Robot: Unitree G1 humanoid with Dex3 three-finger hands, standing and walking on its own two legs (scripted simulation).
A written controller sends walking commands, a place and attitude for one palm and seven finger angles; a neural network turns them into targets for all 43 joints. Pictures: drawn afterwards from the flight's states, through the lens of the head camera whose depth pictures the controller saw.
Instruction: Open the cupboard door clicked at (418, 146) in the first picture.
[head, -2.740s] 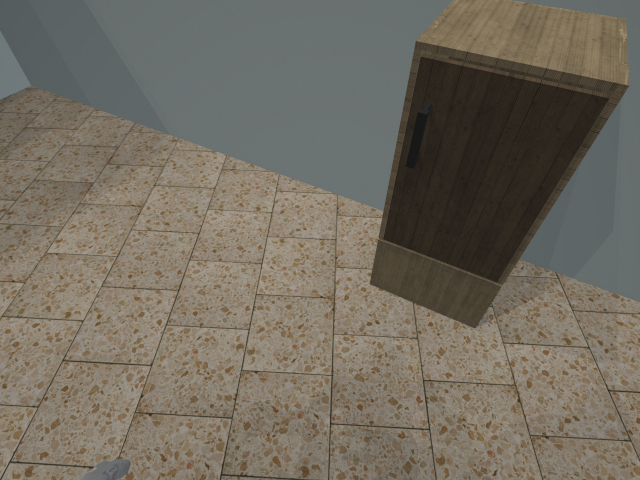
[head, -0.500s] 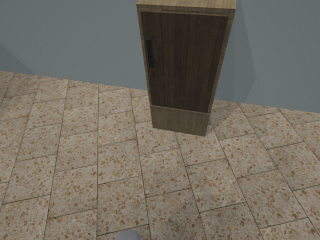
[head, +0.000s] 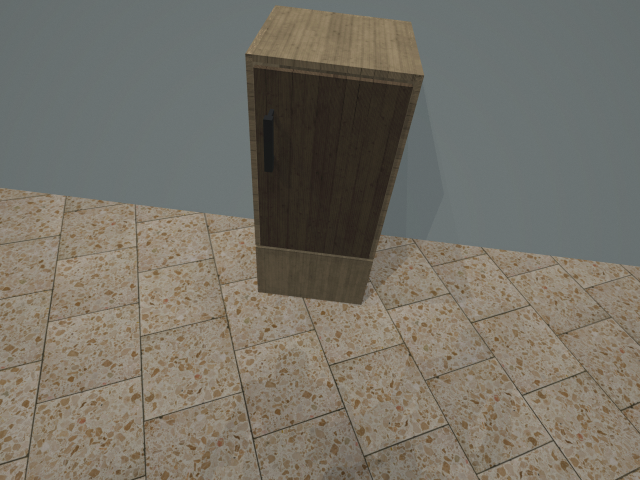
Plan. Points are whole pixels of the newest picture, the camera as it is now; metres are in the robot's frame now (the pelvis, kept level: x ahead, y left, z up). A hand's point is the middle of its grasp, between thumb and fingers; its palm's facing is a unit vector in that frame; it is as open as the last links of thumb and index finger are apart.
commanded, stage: take the last steps up to it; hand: left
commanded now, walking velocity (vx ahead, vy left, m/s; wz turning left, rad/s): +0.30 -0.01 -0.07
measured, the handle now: (270, 140) +0.90 +0.17 -0.06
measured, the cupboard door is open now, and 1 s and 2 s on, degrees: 0 0 0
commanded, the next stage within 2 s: come to a stop and stand still in 0.78 s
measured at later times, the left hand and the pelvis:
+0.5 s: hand (232, 448) +0.21 +0.13 -0.17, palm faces +0.06 -0.98 -0.20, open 7.1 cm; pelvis +0.14 -0.05 -0.01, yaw +0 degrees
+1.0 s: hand (217, 373) +0.33 +0.19 -0.19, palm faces +0.05 -0.99 -0.17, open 7.4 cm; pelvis +0.32 +0.01 -0.01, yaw -1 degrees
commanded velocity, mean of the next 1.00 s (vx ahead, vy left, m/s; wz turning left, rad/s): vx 0.17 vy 0.00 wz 0.01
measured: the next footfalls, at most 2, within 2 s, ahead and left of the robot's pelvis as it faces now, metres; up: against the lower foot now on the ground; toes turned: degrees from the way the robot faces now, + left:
right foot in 0.30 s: +0.17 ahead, -0.16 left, +0.00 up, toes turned -10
left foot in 0.72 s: +0.35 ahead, +0.09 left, +0.00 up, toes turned +9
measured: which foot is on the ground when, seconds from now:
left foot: down 0.00-0.30, up 0.32-0.70, down 0.72-1.00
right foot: up 0.00-0.28, down 0.30-0.72, up 0.74-1.00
